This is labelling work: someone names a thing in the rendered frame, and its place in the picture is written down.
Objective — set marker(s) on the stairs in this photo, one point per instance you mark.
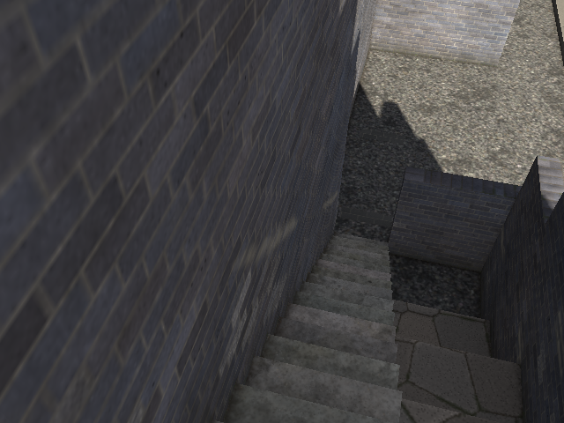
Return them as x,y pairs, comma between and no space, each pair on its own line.
332,358

